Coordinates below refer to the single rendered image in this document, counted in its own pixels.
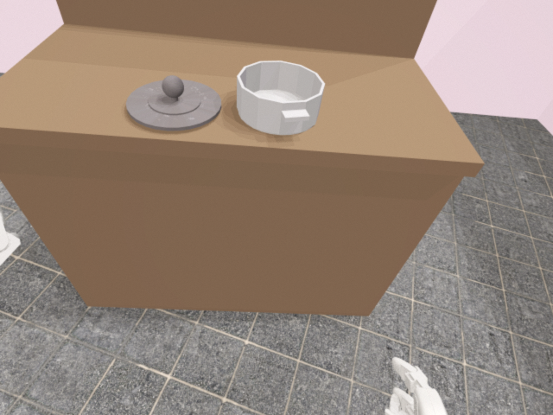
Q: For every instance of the lid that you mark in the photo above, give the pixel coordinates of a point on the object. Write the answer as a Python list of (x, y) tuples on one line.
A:
[(151, 107)]

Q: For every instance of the table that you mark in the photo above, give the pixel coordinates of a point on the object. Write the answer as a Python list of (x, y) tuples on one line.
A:
[(225, 217)]

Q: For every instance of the right robot hand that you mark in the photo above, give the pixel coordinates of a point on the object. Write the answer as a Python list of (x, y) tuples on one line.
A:
[(426, 401)]

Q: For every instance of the pot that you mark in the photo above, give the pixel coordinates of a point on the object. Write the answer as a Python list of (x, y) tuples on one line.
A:
[(279, 97)]

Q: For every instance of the knob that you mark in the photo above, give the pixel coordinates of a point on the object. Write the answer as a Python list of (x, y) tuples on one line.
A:
[(172, 86)]

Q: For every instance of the left robot hand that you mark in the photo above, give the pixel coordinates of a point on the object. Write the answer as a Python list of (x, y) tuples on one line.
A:
[(8, 242)]

